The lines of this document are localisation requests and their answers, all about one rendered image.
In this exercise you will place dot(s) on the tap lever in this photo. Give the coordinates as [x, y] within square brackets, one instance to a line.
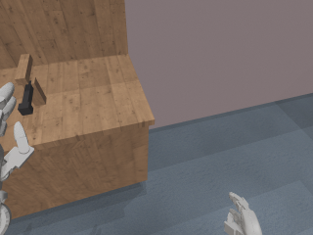
[25, 107]

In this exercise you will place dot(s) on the robot left forearm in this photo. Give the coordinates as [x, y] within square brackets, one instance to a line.
[5, 213]

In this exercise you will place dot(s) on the counter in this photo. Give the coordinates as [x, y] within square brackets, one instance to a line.
[90, 122]

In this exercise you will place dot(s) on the robot left hand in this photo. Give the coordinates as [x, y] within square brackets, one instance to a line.
[17, 157]

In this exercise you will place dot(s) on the robot right hand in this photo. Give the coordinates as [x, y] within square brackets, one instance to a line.
[245, 223]

